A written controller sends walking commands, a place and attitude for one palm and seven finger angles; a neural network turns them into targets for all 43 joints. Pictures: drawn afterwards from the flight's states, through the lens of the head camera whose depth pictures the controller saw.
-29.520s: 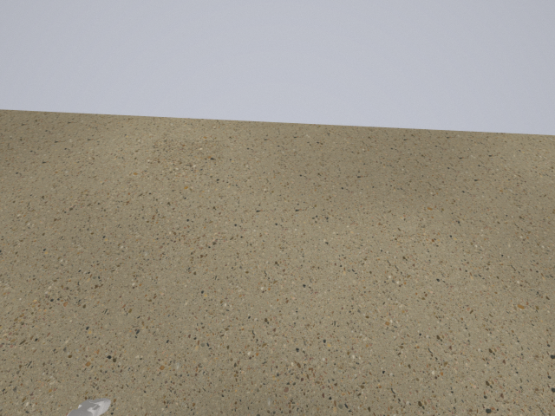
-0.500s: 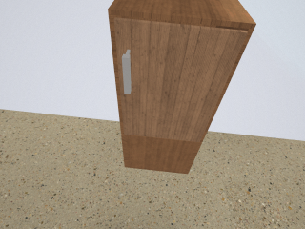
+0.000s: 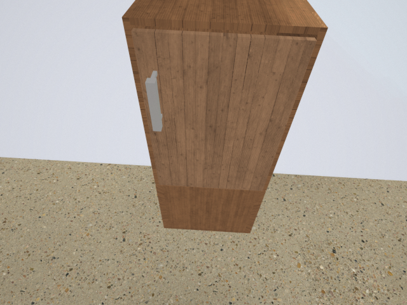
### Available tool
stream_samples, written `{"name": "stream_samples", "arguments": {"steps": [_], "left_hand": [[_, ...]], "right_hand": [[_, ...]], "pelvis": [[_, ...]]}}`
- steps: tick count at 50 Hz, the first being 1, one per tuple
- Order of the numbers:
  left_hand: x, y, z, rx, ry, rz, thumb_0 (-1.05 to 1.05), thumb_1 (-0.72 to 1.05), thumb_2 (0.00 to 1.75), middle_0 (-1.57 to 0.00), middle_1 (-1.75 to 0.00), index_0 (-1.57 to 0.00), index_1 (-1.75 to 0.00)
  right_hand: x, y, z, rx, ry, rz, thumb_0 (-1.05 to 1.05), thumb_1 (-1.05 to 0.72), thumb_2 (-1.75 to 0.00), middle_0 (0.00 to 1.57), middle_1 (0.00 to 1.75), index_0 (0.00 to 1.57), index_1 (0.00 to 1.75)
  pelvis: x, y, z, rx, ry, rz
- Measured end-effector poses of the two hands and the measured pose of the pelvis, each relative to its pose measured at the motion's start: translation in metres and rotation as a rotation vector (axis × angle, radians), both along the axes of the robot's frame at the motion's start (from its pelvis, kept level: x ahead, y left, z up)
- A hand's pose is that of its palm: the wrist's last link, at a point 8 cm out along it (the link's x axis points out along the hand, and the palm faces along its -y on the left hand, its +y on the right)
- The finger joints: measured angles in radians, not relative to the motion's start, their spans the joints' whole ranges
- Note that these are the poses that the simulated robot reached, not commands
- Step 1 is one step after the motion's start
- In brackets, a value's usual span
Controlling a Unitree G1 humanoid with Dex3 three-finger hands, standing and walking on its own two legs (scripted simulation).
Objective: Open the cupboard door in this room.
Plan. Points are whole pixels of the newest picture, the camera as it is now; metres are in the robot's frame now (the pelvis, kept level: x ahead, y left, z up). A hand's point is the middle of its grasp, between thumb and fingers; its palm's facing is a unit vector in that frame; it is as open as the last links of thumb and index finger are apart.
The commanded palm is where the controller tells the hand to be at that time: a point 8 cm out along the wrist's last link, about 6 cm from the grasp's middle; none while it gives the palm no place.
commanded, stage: come to a stop and stand still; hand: left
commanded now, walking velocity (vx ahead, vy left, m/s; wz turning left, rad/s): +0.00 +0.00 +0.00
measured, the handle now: (156, 101) +0.58 +0.16 +0.08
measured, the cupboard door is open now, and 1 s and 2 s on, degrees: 0 0 0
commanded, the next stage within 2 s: look again from close up in 1.26 s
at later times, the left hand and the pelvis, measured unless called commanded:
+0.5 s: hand out of the picture +0.00 +0.15 -0.18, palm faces +0.07 -0.98 -0.19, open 7.4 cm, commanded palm none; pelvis +0.01 -0.01 +0.00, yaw +1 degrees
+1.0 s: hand out of the picture -0.06 +0.24 -0.18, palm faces +0.05 -0.98 -0.21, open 7.4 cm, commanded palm none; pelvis -0.04 +0.06 +0.00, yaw +1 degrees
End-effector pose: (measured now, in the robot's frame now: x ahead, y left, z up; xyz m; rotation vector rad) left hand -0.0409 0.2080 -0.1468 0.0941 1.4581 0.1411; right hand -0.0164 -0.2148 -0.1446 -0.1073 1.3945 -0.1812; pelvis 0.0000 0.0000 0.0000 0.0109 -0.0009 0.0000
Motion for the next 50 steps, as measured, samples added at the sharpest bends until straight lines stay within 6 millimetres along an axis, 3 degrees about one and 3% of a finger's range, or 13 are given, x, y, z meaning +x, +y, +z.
{"name": "stream_samples", "arguments": {"steps": [9, 15, 23, 29, 39, 44, 50], "left_hand": [[0.015, -0.033, -0.002, -0.01, -0.008, 0.034, 0.0, 0.91, 0.9, -0.19, -0.29, -0.2, -0.29], [0.035, -0.044, -0.003, -0.016, -0.042, 0.036, 0.01, 0.9, 0.9, -0.2, -0.3, -0.2, -0.3], [0.038, -0.016, -0.007, 0.025, -0.065, 0.035, 0.02, 0.91, 0.89, -0.2, -0.3, -0.2, -0.3], [0.039, 0.019, -0.007, 0.059, -0.116, -0.024, 0.01, 0.91, 0.89, -0.2, -0.3, -0.2, -0.3], [0.04, 0.072, 0.004, 0.094, -0.211, -0.031, 0.01, 0.91, 0.9, -0.2, -0.29, -0.2, -0.3], [0.017, 0.081, 0.006, 0.091, -0.184, -0.022, 0.0, 0.91, 0.9, -0.19, -0.29, -0.2, -0.29], [-0.022, 0.077, 0.002, 0.062, -0.1, -0.002, 0.0, 0.91, 0.9, -0.19, -0.29, -0.2, -0.29]], "right_hand": [[0.027, -0.022, 0.001, -0.006, 0.012, 0.029, 0.01, -0.9, -0.9, 0.2, 0.29, 0.2, 0.3], [0.047, -0.03, 0.002, -0.024, -0.004, 0.041, 0.02, -0.93, -0.9, 0.2, 0.29, 0.2, 0.3], [0.066, -0.028, 0.004, -0.045, -0.064, 0.061, 0.01, -0.92, -0.9, 0.2, 0.29, 0.2, 0.3], [0.076, -0.011, 0.009, -0.05, -0.184, 0.059, 0.01, -0.92, -0.9, 0.2, 0.29, 0.2, 0.3], [0.056, 0.027, 0.011, -0.036, -0.232, 0.103, 0.0, -0.92, -0.9, 0.2, 0.3, 0.2, 0.3], [0.038, 0.033, 0.01, -0.036, -0.202, 0.102, 0.01, -0.92, -0.9, 0.2, 0.3, 0.2, 0.3], [0.014, 0.037, 0.01, -0.038, -0.147, 0.093, 0.01, -0.91, -0.9, 0.2, 0.3, 0.2, 0.3]], "pelvis": [[0.025, -0.023, 0.0, -0.012, 0.002, 0.015], [0.028, -0.026, 0.0, -0.004, -0.001, 0.014], [0.016, -0.018, -0.003, -0.003, -0.02, 0.023], [-0.001, 0.005, -0.007, -0.026, -0.034, 0.01], [-0.027, 0.041, -0.006, -0.03, -0.037, 0.016], [-0.036, 0.05, -0.004, -0.031, -0.03, 0.021], [-0.042, 0.056, -0.002, -0.033, -0.029, 0.023]]}}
